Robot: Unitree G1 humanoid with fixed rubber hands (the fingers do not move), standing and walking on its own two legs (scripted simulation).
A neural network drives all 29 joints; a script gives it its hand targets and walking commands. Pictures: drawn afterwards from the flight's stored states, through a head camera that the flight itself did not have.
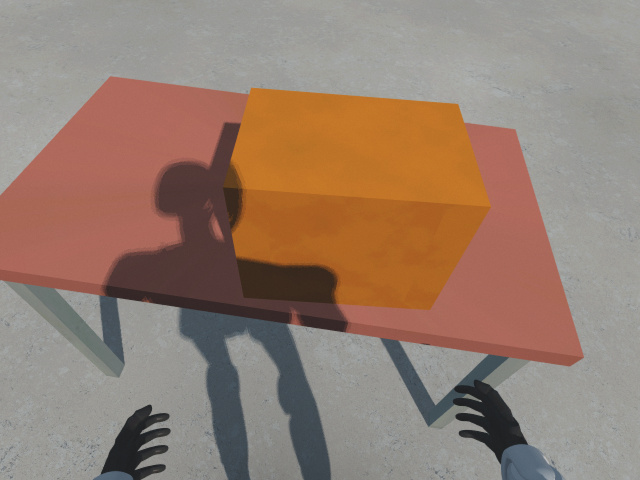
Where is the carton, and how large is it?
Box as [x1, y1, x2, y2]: [223, 88, 490, 309]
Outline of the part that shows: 251,88 223,185 244,297 429,309 490,207 458,105 452,103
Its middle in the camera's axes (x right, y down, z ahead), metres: +0.04 -0.06 +0.63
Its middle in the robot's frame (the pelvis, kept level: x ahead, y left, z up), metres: +0.52 -0.02 +0.01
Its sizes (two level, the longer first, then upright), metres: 0.319 0.218 0.258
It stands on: a table, 0.65 m high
